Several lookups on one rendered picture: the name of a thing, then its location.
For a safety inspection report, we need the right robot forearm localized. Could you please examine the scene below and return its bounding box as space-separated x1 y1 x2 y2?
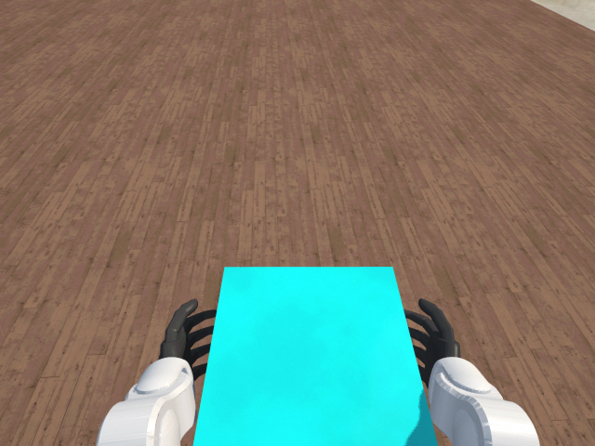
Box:
428 357 540 446

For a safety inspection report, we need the right robot hand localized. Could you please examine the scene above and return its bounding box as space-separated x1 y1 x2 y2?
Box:
403 298 461 389

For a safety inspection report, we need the left robot hand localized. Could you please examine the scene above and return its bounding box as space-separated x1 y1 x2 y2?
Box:
158 298 217 381

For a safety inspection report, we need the carton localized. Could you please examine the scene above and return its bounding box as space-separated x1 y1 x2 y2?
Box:
193 267 438 446

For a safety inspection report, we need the left robot forearm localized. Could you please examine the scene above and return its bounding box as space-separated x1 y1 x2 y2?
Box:
96 357 197 446

